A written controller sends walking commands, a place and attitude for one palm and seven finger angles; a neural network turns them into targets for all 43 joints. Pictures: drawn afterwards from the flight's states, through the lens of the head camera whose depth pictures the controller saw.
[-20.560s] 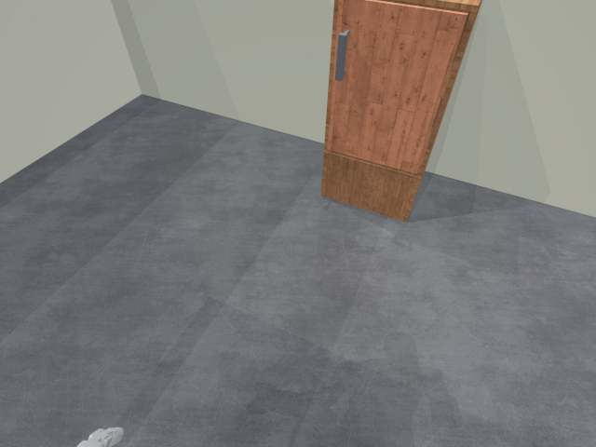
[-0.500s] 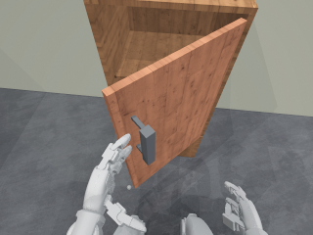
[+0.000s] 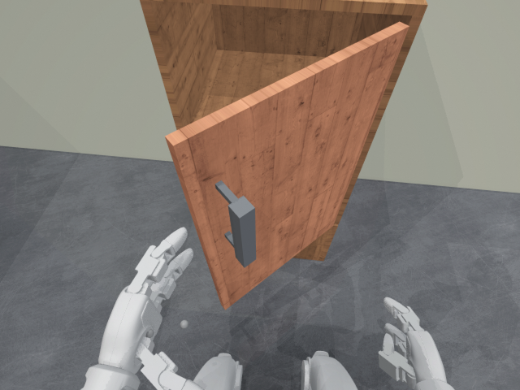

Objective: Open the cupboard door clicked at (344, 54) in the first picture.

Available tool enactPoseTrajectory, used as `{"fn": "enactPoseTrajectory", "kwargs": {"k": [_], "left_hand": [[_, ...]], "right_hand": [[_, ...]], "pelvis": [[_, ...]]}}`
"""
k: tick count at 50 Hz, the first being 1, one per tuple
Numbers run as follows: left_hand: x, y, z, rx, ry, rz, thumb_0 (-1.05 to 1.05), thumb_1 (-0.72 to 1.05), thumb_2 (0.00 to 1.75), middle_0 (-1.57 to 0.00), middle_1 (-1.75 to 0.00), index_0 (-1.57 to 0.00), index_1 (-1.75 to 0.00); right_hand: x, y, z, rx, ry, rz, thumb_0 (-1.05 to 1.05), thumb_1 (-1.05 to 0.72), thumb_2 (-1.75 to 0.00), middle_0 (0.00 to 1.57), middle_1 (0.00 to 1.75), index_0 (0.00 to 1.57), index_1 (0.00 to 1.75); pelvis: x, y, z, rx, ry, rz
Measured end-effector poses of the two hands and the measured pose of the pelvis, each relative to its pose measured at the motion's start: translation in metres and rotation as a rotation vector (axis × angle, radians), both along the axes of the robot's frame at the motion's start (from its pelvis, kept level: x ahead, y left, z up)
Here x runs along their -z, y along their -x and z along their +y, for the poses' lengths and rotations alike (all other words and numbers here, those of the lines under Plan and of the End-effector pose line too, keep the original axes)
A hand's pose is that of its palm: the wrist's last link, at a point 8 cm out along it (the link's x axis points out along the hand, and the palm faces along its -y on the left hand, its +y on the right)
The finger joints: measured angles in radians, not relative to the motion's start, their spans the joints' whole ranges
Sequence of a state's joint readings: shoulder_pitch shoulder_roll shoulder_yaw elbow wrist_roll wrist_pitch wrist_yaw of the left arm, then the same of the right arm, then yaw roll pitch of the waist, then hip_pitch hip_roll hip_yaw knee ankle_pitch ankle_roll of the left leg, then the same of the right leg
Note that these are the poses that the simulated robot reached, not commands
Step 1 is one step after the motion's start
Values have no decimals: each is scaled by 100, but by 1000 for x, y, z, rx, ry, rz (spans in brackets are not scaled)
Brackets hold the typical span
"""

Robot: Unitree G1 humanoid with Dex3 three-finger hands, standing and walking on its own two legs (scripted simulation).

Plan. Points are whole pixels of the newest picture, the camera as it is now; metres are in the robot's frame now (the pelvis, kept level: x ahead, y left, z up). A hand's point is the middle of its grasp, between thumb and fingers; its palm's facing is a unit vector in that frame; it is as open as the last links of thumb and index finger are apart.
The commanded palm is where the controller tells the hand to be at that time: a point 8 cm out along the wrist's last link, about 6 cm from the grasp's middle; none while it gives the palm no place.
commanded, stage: draw the hand back to the body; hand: left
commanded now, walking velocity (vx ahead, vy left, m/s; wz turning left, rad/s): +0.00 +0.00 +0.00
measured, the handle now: (235, 225) +0.34 +0.06 +0.07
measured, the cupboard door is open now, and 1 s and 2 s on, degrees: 45 45 45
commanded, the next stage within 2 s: step back with the hand held close in 1.48 s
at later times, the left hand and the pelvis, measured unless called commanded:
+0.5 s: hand (87, 298) +0.20 +0.19 +0.16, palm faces +0.08 -0.97 -0.24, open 15.7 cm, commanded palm +0.17 +0.24 +0.18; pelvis +0.02 +0.01 +0.06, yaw +0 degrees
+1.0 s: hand out of the picture +0.22 +0.26 +0.25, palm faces +0.41 -0.82 -0.40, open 10.3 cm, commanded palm +0.17 +0.30 +0.27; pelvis +0.04 +0.01 +0.10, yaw +0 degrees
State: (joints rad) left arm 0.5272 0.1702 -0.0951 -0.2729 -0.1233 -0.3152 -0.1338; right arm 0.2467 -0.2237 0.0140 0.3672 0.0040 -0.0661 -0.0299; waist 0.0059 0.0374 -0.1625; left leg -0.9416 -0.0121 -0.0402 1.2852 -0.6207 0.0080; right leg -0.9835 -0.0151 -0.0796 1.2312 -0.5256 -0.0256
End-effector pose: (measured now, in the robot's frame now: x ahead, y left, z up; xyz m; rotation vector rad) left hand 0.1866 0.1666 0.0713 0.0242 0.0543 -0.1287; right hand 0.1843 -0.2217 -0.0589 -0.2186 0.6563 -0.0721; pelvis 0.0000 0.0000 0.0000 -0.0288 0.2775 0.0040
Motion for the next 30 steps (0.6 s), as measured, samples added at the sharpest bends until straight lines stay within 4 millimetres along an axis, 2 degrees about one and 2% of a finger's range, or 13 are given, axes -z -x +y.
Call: {"fn": "enactPoseTrajectory", "kwargs": {"k": [8,17,21,25,30], "left_hand": [[-49,7,27,-79,-52,-43,-1,-49,30,-16,-30,-15,-30],[-61,9,39,-40,-47,0,-1,-49,30,-16,-30,-15,-30],[-80,11,55,-78,-64,-44,-1,-46,31,-16,-30,-15,-30],[-103,13,70,-204,-225,-37,-1,-39,35,-16,-30,-15,-30],[-116,16,83,-329,-305,5,-1,-25,41,-17,-30,-16,-30]], "right_hand": [[-22,13,7,30,-38,-4,1,-91,-89,21,30,20,30],[-51,14,0,38,4,-61,1,-91,-89,21,30,20,30],[-60,10,-1,48,7,-85,1,-91,-89,21,30,20,30],[-68,5,3,59,15,-80,1,-91,-89,21,30,20,30],[-74,-2,14,47,1,-72,1,-91,-89,20,30,20,30]], "pelvis": [[-24,-3,1,-3,3,-63],[-41,-7,5,-3,9,-113],[-48,-12,6,-2,12,-137],[-58,-18,8,2,6,-166],[-71,-23,13,0,3,-204]]}}
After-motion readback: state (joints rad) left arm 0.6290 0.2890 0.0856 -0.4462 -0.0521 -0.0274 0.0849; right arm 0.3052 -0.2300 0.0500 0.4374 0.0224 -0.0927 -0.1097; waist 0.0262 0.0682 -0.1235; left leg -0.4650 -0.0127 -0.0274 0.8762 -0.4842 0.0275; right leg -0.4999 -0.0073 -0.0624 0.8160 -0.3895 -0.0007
